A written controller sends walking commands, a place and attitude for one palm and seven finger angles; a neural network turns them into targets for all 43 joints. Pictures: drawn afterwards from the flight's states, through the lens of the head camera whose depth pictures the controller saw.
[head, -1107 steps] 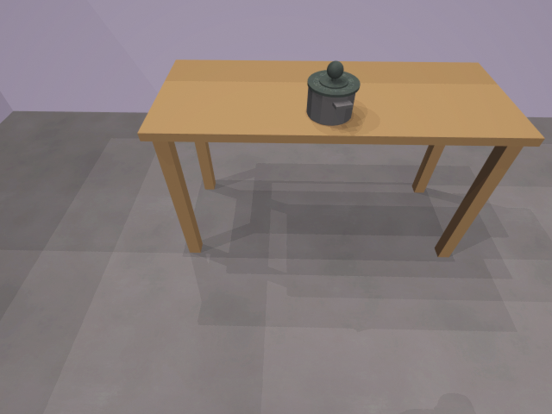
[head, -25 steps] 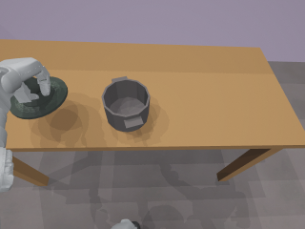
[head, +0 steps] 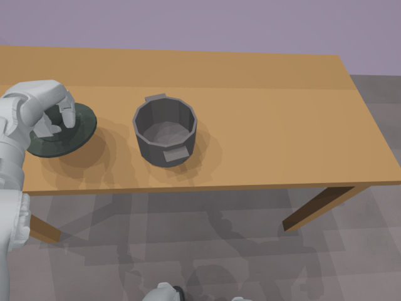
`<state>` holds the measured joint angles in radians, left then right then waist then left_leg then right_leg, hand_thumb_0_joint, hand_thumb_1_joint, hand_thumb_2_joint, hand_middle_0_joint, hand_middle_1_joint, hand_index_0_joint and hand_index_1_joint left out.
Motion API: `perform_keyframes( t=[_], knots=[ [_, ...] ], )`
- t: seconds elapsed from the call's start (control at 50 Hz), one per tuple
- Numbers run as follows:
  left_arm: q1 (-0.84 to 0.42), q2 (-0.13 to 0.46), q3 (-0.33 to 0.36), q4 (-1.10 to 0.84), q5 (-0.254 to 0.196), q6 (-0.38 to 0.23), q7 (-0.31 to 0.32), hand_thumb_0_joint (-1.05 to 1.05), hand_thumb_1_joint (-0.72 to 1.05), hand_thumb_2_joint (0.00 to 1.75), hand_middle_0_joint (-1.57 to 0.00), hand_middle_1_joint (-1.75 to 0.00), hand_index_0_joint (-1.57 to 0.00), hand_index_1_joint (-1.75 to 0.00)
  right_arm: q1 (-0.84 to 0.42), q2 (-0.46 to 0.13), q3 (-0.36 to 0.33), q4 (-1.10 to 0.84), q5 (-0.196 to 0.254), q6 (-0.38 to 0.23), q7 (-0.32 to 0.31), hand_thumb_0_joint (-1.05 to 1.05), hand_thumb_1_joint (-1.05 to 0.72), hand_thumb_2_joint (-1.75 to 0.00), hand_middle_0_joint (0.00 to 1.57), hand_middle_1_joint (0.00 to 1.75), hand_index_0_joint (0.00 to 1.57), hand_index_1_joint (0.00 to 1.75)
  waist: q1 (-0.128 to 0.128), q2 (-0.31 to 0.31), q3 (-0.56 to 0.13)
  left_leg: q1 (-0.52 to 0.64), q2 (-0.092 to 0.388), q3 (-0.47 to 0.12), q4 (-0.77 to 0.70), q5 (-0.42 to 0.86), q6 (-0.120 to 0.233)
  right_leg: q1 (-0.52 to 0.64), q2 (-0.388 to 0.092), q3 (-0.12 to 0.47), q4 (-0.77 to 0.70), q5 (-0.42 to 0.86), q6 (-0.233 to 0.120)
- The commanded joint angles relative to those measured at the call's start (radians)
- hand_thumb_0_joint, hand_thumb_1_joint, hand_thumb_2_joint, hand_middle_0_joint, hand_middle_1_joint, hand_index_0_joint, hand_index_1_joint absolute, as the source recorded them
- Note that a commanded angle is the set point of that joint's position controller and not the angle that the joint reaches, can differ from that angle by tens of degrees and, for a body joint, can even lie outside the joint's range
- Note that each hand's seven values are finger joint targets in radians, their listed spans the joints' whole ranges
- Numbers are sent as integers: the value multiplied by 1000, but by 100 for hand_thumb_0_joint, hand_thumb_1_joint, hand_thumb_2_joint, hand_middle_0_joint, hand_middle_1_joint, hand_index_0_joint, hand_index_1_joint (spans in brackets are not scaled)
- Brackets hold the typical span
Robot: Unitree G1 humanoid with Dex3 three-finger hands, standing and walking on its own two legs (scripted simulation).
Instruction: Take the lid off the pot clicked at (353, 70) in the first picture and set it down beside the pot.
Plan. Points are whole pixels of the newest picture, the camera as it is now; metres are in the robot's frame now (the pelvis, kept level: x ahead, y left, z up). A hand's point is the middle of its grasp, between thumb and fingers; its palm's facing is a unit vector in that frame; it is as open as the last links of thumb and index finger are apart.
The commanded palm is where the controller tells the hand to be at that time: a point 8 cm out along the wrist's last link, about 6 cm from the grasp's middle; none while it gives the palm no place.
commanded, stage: lower the lid onto the table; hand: left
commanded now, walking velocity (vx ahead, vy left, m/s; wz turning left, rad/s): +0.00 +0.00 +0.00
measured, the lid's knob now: (51, 115) +0.49 +0.31 +0.04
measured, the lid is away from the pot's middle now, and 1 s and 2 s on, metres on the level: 0.23 0.24 0.25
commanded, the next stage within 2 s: open the fingers wide in 0.80 s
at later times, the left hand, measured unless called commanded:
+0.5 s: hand (54, 130) +0.46 +0.30 +0.01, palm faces -0.48 -0.08 -0.87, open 5.1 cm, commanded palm +0.51 +0.29 +0.08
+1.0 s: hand (60, 136) +0.47 +0.30 -0.01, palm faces -0.45 -0.09 -0.89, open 5.0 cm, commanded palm +0.49 +0.28 +0.05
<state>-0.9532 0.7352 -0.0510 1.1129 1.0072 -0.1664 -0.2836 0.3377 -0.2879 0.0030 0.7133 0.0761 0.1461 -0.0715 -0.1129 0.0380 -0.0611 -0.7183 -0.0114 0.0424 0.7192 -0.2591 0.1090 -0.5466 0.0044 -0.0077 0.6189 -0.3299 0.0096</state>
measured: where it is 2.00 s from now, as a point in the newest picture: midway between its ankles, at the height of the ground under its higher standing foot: outside the picture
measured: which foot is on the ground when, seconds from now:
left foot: down 0.00-1.00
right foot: down 0.00-1.00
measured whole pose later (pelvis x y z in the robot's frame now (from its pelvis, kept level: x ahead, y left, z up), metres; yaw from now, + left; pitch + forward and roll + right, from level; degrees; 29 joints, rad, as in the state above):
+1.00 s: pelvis -0.01 +0.01 -0.03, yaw -2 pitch +20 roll -7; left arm -0.94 0.73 -0.01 1.13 1.05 -0.15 -0.20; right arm 0.37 -0.27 0.00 0.69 0.06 0.18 -0.05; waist -0.14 0.05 -0.10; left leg -0.94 0.01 0.04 0.90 -0.32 0.13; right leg -0.76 0.03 -0.01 0.78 -0.38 -0.01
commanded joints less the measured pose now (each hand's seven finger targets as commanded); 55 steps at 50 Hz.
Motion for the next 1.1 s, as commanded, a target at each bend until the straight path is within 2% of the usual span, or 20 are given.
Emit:
perform_keyframes(
  t=[0.0,0.04,0.08,0.16,0.28,0.42,0.48,0.54,0.56,0.64,0.66,0.72,0.8,0.86,0.88,0.9,0.94,0.98,1.04,1.08],
  knots=[
    [-520,324,89,-213,1,5,57,0,62,104,-78,-100,-104,-112,135,-208,-71,-41,-12,-17,-18,0,-90,-90,20,30,20,30,-12,135,-452,650,47,-153,-52,264,-46,-235,71,-68,-67,90,-62],
    [-496,308,81,-188,-5,2,53,0,62,104,-78,-100,-104,-112,139,-204,-67,-45,-12,-22,-20,0,-90,-90,20,30,20,30,-14,135,-444,640,46,-152,-45,290,-45,-243,72,-67,-63,96,-64],
    [-520,355,114,-228,2,-4,58,0,62,104,-78,-100,-104,-112,149,-207,-71,-41,-16,-16,-21,0,-90,-90,20,30,20,30,-8,171,-491,667,47,-152,-33,325,-49,-235,73,-66,-57,107,-64],
    [-488,296,73,-147,3,2,61,0,62,104,-78,-100,-104,-112,159,-209,-71,-31,-16,-13,-20,0,-90,-90,20,30,20,30,-30,132,-426,618,49,-154,-25,274,-45,-289,78,-70,-48,79,-60],
    [-513,341,106,-207,15,-8,71,0,62,104,-78,-100,-104,-112,173,-206,-72,-32,-20,-10,-22,0,-90,-90,20,30,20,30,-20,189,-501,654,54,-161,1,334,-54,-296,80,-71,-26,93,-64],
    [-518,316,74,-147,22,2,83,0,62,104,-78,-100,-104,-112,179,-211,-67,-29,-16,-7,-22,0,-90,-90,20,30,20,30,-41,169,-440,580,56,-169,6,193,-48,-360,81,-73,-5,37,-63],
    [-532,337,98,-198,22,-9,83,0,62,104,-78,-100,-104,-112,189,-209,-70,-28,-23,-9,-25,0,-90,-90,20,30,20,30,-32,216,-512,639,61,-179,28,290,-56,-365,82,-71,8,63,-64],
    [-521,285,66,-162,11,0,84,0,62,104,-78,-100,-104,-112,189,-207,-65,-30,-20,-10,-24,0,-90,-90,20,30,20,30,-46,164,-474,593,63,-177,30,272,-50,-382,84,-77,16,61,-61],
    [-515,314,86,-141,19,2,89,0,62,104,-78,-100,-104,-112,195,-214,-66,-26,-22,-6,-25,0,-90,-90,20,30,20,30,-47,154,-475,589,63,-184,33,252,-51,-390,87,-75,19,48,-60],
    [-556,291,69,-191,33,5,101,0,62,104,-78,-100,-104,-112,192,-206,-66,-30,-25,-7,-22,0,-90,-90,20,30,20,30,-40,221,-506,617,68,-190,45,290,-60,-419,85,-77,37,52,-65],
    [-546,342,113,-209,38,2,106,0,62,104,-78,-100,-104,-112,200,-207,-69,-31,-31,-3,-22,0,-90,-90,20,30,20,30,-31,236,-547,641,68,-194,52,320,-66,-406,88,-77,38,55,-65],
    [-495,312,86,-90,35,26,112,0,62,104,-78,-100,-104,-112,195,-208,-61,-38,-24,3,-20,0,-90,-90,20,30,20,30,-50,137,-472,529,59,-180,60,233,-53,-406,91,-79,44,38,-60],
    [-555,298,73,-167,50,24,113,0,62,104,-78,-100,-104,-112,206,-208,-67,-32,-30,5,-17,0,-90,-90,20,30,20,30,-47,229,-525,604,69,-207,68,275,-69,-460,93,-80,61,32,-65],
    [-521,276,63,-87,43,32,109,0,62,104,-78,-100,-104,-112,207,-209,-61,-34,-29,5,-19,0,-90,-90,20,30,20,30,-61,167,-486,547,67,-208,80,242,-59,-481,95,-82,74,18,-60],
    [-285,339,163,-43,40,30,108,0,62,104,-78,-100,-104,-112,193,-191,-65,-72,-24,8,-5,0,-90,-90,20,30,20,30,15,157,-505,532,54,-200,75,270,-70,-415,97,-88,73,12,-71],
    [-308,340,153,-118,38,23,109,0,61,103,-77,-100,-102,-112,178,-197,-63,-82,-28,19,1,0,-90,-90,20,30,20,30,8,176,-559,555,55,-194,72,316,-81,-391,97,-82,73,41,-72],
    [-394,223,65,-175,40,27,109,0,58,101,-75,-99,-98,-110,167,-189,-74,-69,-27,31,11,0,-90,-90,20,30,20,30,-20,190,-529,590,70,-212,75,343,-83,-447,96,-82,73,42,-66],
    [-412,309,119,-178,47,36,128,0,55,99,-73,-99,-95,-109,174,-197,-77,-64,-25,41,12,0,-90,-90,20,30,20,30,-18,193,-523,596,70,-219,65,287,-82,-443,97,-80,66,21,-65],
    [-455,255,77,-189,31,46,137,0,50,96,-69,-98,-90,-107,161,-197,-72,-63,-21,34,9,0,-90,-90,20,30,20,30,-25,203,-478,580,71,-235,35,194,-80,-466,90,-76,65,-4,-67],
    [-435,271,93,-180,34,50,146,0,47,94,-67,-97,-86,-106,162,-197,-75,-56,-21,32,8,0,-90,-90,20,30,20,30,-22,194,-484,600,71,-241,30,167,-81,-462,90,-76,60,-12,-66]
  ],
)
